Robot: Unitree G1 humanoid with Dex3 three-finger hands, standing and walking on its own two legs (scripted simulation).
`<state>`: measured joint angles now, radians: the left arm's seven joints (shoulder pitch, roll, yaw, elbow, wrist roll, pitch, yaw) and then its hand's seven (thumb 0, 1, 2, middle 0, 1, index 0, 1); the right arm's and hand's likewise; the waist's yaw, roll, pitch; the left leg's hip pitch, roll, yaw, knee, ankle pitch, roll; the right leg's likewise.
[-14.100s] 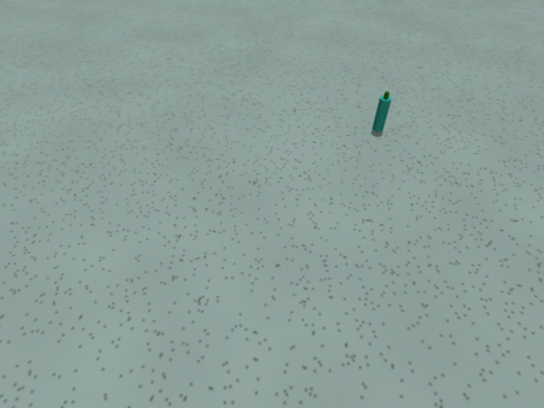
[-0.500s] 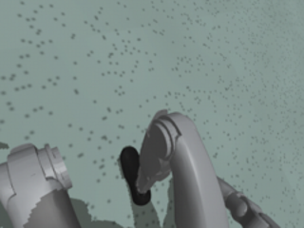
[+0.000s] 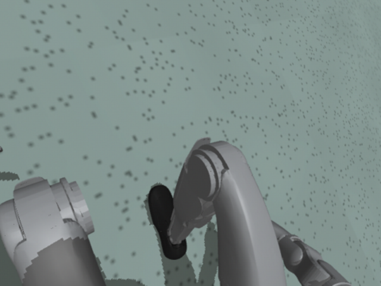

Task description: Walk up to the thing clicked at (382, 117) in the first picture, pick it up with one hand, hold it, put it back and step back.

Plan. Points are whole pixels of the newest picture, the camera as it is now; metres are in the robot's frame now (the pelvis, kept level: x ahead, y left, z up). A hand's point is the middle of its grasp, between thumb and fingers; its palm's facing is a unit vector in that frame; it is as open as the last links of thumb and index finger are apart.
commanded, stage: close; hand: left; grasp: from the side
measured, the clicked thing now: out of the picture +0.49 +0.31 -0.16
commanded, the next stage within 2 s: settle in 0.56 s
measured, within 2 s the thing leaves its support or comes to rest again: leaves its support in 1.06 s
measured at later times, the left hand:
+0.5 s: hand out of the picture +0.47 +0.31 -0.15, palm faces +0.38 -0.92 -0.04, open 9.7 cm
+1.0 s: hand out of the picture +0.48 +0.32 -0.15, palm faces +0.37 -0.93 -0.03, open 9.5 cm
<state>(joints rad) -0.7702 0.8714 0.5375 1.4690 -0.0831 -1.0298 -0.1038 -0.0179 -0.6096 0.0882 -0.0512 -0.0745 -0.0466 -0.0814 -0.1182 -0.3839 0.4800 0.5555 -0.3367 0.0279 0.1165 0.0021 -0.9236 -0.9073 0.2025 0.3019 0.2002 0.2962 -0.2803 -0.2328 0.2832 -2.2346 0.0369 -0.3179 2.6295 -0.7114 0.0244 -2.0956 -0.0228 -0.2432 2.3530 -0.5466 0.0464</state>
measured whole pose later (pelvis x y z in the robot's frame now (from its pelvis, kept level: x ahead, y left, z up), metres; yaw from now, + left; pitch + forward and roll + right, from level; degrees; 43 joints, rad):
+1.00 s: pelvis +0.00 +0.00 +0.01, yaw -1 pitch +18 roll -18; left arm -0.83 0.93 0.55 1.38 -0.03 -0.91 -0.07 -0.02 -0.29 1.00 -0.71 -1.08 -0.72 -1.12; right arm -0.10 -0.37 0.48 0.56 -0.33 0.09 0.11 0.00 -0.89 -0.90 0.20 0.30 0.20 0.30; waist -0.29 -0.23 0.30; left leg -2.23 0.03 -0.33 2.59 -0.73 0.01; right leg -2.09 -0.02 -0.26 2.31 -0.56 0.04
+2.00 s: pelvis +0.02 -0.01 +0.07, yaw +8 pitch +33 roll -8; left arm -0.77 0.59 0.50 1.00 -0.08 -0.54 -0.19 -0.02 -0.36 1.09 -0.74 -1.08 -0.75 -1.13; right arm 0.12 -0.31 0.13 0.67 -0.11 0.04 0.06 0.00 -0.90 -0.90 0.20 0.30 0.20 0.30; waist -0.19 -0.01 -0.04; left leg -2.20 0.03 -0.11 2.34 -0.72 0.01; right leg -2.16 -0.07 -0.09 2.22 -0.63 0.00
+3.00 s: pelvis +0.03 -0.01 +0.10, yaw +11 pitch +35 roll -4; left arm -0.74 0.48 0.48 0.98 -0.07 -0.52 -0.17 -0.02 -0.37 1.10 -0.74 -1.09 -0.75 -1.13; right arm 0.15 -0.29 0.04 0.69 -0.08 0.00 0.03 0.01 -0.93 -0.91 0.20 0.30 0.20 0.30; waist -0.16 0.01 -0.10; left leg -2.11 0.03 -0.06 2.20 -0.71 0.01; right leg -2.10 -0.08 -0.05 2.13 -0.64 0.00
